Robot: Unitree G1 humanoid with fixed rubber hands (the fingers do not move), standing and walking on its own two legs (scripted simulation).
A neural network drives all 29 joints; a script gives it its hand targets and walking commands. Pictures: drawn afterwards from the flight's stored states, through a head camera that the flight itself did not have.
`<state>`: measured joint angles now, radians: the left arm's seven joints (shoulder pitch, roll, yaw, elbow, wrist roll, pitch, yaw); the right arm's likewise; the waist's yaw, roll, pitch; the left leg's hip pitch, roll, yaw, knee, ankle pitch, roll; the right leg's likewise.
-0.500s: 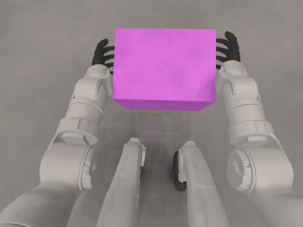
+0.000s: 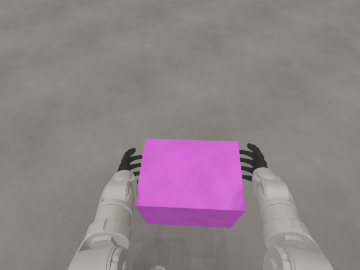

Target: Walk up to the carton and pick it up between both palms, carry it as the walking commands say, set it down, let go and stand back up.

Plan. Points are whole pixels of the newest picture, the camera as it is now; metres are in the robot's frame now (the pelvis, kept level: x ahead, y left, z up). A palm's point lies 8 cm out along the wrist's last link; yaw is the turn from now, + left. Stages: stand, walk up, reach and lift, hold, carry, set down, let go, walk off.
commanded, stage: reach and lift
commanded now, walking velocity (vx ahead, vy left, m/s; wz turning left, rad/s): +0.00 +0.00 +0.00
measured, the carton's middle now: (189, 185) +0.35 +0.03 -0.09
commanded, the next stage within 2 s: hold in 1.98 s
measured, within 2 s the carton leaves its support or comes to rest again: neither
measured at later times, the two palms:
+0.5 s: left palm (123, 178) +0.30 +0.17 +0.04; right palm (274, 172) +0.33 -0.14 +0.06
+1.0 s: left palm (120, 164) +0.31 +0.17 +0.07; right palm (276, 175) +0.32 -0.15 +0.06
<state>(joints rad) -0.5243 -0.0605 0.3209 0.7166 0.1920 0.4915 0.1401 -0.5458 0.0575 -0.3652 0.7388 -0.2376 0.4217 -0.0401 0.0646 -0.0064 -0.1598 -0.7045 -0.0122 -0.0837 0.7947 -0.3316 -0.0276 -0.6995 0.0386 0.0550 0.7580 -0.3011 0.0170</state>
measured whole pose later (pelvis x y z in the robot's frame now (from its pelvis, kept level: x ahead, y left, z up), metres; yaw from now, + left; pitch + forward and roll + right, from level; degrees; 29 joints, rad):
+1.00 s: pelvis +0.01 +0.01 +0.03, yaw +1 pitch -3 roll -1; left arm -0.43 -0.13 0.32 0.52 0.19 0.70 0.17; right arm -0.42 0.10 -0.33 0.60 -0.21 0.63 -0.13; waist 0.02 0.01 -0.08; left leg -0.23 -0.01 -0.08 0.52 -0.25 -0.01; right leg -0.21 0.02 0.06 0.46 -0.21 0.02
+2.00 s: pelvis +0.00 +0.00 +0.04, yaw +1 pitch -6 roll +0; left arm -0.37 -0.14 0.33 0.51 0.20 0.66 0.16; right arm -0.37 0.12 -0.30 0.56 -0.24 0.63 -0.13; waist 0.00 0.01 -0.08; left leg -0.14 -0.02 -0.08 0.46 -0.21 -0.01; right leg -0.14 0.01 0.06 0.43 -0.19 0.02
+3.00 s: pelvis +0.00 -0.04 +0.02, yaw +2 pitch +2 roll -1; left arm -0.37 -0.13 0.22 0.08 0.17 1.08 0.16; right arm -0.32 0.12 -0.19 0.03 -0.04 1.09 -0.31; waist -0.01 0.01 -0.08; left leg -0.34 0.03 -0.04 0.65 -0.32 -0.03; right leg -0.38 0.07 0.00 0.62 -0.27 -0.05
